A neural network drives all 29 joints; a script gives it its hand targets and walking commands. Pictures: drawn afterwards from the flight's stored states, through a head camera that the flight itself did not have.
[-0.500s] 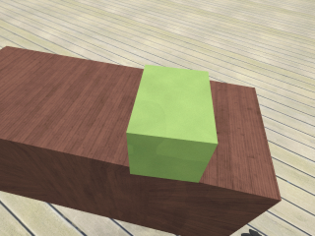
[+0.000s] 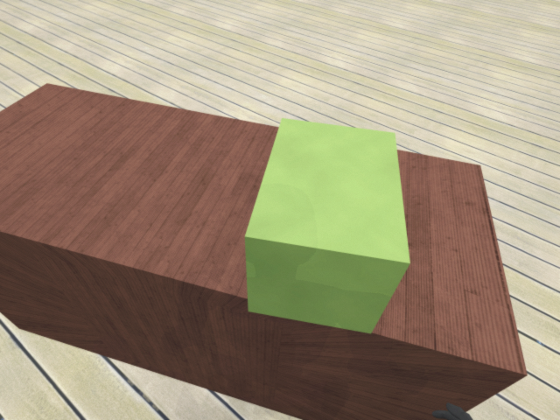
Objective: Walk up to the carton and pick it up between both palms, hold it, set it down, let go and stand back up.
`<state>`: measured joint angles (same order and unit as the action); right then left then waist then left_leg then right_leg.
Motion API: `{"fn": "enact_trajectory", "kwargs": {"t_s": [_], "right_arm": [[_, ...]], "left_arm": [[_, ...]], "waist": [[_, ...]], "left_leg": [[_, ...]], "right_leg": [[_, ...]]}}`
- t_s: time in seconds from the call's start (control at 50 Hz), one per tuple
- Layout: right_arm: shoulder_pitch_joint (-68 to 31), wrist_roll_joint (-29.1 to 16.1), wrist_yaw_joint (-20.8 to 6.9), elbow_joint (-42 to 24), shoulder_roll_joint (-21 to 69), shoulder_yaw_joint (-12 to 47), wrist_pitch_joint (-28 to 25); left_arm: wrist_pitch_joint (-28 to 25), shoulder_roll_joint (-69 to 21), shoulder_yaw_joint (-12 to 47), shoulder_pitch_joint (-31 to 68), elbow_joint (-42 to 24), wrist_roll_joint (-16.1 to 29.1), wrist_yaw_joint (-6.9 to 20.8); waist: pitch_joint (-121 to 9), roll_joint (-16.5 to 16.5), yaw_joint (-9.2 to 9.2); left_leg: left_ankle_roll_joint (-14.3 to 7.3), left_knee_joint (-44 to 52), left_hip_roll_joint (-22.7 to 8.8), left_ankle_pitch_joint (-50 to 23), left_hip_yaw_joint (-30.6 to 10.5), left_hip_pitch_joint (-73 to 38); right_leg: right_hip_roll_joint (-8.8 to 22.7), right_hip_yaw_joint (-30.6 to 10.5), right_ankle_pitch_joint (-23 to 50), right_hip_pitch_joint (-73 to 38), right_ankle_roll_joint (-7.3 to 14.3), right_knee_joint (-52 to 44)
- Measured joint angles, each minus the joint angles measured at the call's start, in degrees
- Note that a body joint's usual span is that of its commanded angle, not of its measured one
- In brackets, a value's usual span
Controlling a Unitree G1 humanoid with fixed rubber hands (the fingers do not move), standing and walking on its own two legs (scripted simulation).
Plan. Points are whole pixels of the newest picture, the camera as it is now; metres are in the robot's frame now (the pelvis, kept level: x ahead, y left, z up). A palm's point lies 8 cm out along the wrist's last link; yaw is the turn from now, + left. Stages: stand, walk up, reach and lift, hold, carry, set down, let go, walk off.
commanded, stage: walk up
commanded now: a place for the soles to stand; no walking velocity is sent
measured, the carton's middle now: (323, 219) +0.47 -0.07 +0.02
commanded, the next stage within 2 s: reach and lift in 0.44 s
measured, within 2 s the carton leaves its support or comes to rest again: neither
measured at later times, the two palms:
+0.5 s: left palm out of the picture +0.08 +0.29 -0.09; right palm out of the picture +0.14 -0.24 -0.08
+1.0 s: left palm (116, 396) +0.19 +0.23 -0.06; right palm out of the picture +0.15 -0.24 -0.03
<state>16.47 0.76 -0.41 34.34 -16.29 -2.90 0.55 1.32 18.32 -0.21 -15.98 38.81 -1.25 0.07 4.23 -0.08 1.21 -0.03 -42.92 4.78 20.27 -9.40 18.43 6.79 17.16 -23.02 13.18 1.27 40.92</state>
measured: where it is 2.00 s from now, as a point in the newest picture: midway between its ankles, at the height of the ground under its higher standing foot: outside the picture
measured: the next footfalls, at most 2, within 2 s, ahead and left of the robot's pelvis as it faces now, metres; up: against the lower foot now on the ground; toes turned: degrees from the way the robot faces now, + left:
none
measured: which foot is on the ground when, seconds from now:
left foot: down 0.00-1.00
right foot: down 0.00-1.00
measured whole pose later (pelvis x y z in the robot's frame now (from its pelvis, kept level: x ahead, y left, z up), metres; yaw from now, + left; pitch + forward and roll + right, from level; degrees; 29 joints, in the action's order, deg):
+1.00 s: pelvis +0.00 -0.01 +0.02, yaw -9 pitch -6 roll +0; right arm 7.8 -0.1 -1.4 41.8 -8.0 0.0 -13.0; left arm 8.6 15.2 -6.4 -9.1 29.5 0.4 -1.8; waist 5.1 -5.3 4.0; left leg 0.9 -26.5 -0.2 13.9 -1.5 6.8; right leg -1.8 3.0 -14.2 6.9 2.9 26.7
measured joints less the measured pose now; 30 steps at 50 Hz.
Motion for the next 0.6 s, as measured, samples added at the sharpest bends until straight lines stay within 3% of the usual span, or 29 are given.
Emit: {"fn": "enact_trajectory", "kwargs": {"t_s": [0.06, 0.1, 0.2, 0.46, 0.52, 0.6], "right_arm": [[-0.1, -0.7, -0.2, 0.7, 0.3, 0.3, -0.3], [-0.4, -0.7, 0.0, 1.3, 0.6, 0.5, -0.2], [-1.0, -0.4, 0.4, 3.0, 0.9, 1.0, 0.7], [-3.2, -0.3, -0.2, 4.4, 1.6, 1.7, 0.3], [-9.9, 3.8, -0.9, 15.8, 3.1, -1.3, -7.9], [-17.0, 4.4, -2.0, 23.6, 4.7, -1.6, -14.8]], "left_arm": [[0.7, 0.3, -0.2, -0.1, -0.4, 0.5, 0.1], [0.7, 0.5, -0.5, -0.2, -0.7, 0.6, 0.1], [-1.3, -0.3, -0.2, -1.2, -0.9, 0.4, -0.1], [-0.3, -0.6, 0.2, -2.0, -0.4, 0.8, 0.1], [5.1, -0.1, -1.2, -1.4, -3.4, 0.9, -1.2], [9.6, 0.3, -3.0, 3.9, -6.3, 0.9, -2.0]], "waist": [[-0.4, -0.3, 0.23], [-0.6, -0.7, -0.28], [-1.2, -0.2, -0.52], [0.0, -0.3, 0.34], [-2.0, -0.8, 1.76], [0.5, -1.0, 1.13]], "left_leg": [[-0.8, 0.7, 0.4, -0.3, 0.4, 0.0], [-1.1, 1.2, 0.6, -0.7, 0.1, 0.1], [-0.5, 4.0, 0.6, -2.4, -1.4, -0.7], [-1.7, 6.6, 2.2, -4.0, -1.3, -2.5], [-1.1, 3.3, 0.3, -2.3, 1.9, 1.5], [-0.8, -1.0, -2.7, 0.1, 4.5, 2.8]], "right_leg": [[0.3, -0.7, 0.1, 0.4, -0.8, 0.0], [-1.3, -2.9, 0.1, 0.9, -0.9, -0.5], [-3.2, -3.9, 2.5, -0.5, 0.2, -4.8], [-1.5, -3.9, 3.3, -2.1, -1.1, -6.2], [-3.5, -7.8, 3.2, 3.3, -0.4, -3.0], [-6.4, -10.5, 3.1, 5.0, 0.0, -0.5]]}}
